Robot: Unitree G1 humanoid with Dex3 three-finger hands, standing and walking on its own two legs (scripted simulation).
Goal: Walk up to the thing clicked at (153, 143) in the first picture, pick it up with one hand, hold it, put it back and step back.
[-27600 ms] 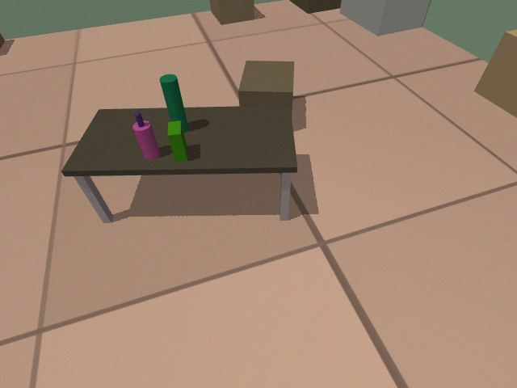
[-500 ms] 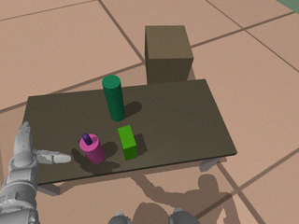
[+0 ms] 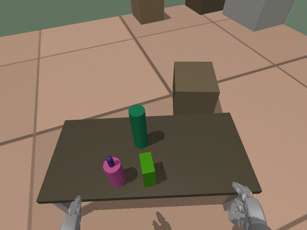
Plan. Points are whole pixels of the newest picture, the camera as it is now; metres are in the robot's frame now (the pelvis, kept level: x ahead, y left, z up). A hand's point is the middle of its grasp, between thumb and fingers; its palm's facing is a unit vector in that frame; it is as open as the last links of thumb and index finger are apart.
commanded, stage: home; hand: left
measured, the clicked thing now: (113, 169) +0.42 +0.20 -0.25
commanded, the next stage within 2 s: stand in 1.98 s
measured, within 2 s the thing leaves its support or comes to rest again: neither
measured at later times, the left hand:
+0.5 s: hand out of the picture +0.14 +0.20 -0.10, palm faces -0.05 -0.94 -0.33, open 17.3 cm
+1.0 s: hand out of the picture +0.02 +0.26 -0.11, palm faces -0.01 -0.92 -0.38, open 17.4 cm
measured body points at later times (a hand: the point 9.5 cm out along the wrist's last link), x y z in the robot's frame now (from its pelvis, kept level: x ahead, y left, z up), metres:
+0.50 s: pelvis -0.01 +0.00 +0.01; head -0.01 -0.01 +0.46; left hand +0.14 +0.25 -0.08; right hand +0.11 -0.27 -0.11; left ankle +0.00 +0.13 -0.70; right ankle -0.01 -0.13 -0.70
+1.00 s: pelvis -0.03 +0.00 +0.04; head -0.04 -0.01 +0.49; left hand +0.02 +0.30 -0.08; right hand +0.05 -0.28 -0.10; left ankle +0.00 +0.13 -0.70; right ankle -0.01 -0.13 -0.70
